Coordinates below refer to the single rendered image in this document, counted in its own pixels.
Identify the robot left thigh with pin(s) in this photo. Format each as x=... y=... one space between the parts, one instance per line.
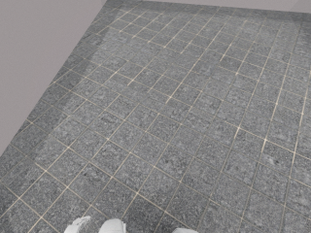
x=114 y=225

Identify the robot left hand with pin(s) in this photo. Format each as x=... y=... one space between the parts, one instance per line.
x=78 y=224

